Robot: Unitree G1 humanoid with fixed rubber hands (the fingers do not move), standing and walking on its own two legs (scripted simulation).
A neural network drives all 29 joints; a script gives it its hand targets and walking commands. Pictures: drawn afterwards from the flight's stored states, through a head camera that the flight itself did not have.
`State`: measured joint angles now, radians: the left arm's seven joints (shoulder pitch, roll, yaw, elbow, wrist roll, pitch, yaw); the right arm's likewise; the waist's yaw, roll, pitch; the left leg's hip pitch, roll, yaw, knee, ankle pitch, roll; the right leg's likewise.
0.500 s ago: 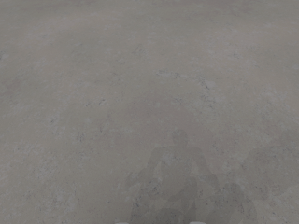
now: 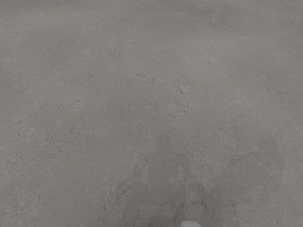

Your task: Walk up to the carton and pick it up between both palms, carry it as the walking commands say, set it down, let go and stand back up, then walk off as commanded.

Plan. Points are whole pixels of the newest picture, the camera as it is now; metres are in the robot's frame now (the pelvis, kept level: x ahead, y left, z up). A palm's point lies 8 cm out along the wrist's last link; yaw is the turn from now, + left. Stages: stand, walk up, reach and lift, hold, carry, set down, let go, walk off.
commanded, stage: walk off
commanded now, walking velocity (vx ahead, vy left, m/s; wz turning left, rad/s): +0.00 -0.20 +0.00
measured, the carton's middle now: out of the picture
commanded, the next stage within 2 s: none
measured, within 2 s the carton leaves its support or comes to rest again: neither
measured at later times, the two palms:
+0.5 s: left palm out of the picture +0.05 +0.09 -0.15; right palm out of the picture +0.08 -0.40 -0.12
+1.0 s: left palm out of the picture +0.05 -0.07 -0.11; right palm out of the picture +0.08 -0.59 -0.14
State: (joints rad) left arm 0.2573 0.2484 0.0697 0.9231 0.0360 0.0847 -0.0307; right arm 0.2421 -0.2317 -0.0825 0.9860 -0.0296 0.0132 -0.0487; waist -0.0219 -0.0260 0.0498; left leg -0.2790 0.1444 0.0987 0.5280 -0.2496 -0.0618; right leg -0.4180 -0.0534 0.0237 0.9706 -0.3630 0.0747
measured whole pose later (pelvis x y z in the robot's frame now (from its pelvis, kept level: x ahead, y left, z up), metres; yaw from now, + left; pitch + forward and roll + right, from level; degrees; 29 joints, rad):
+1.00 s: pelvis +0.01 -0.33 +0.00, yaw +1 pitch +1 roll +1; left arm 0.23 0.19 0.03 0.94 0.04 0.03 0.01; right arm 0.18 -0.25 -0.10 1.00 -0.03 0.06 -0.06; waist 0.03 0.05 0.02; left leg -0.46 0.03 0.08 1.09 -0.47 -0.01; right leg -0.29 0.02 -0.11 0.46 -0.20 -0.09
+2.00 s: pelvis -0.05 -0.58 +0.00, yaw -1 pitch -2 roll -2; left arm 0.21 0.26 0.08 0.95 0.04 0.07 -0.03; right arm 0.31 -0.19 -0.06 1.04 -0.03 0.00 -0.06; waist -0.02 -0.04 0.06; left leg -0.25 0.10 0.13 0.54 -0.25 0.01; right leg -0.49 0.01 0.04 1.04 -0.28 0.05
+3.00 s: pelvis -0.15 -0.86 -0.01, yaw +0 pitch +0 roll +0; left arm 0.27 0.20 0.03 0.98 0.04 0.04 0.01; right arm 0.15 -0.27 -0.09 0.98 -0.03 0.04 -0.04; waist 0.02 0.07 0.07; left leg -0.42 0.06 -0.03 1.01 -0.58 -0.05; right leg -0.35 -0.03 -0.02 0.61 -0.26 0.01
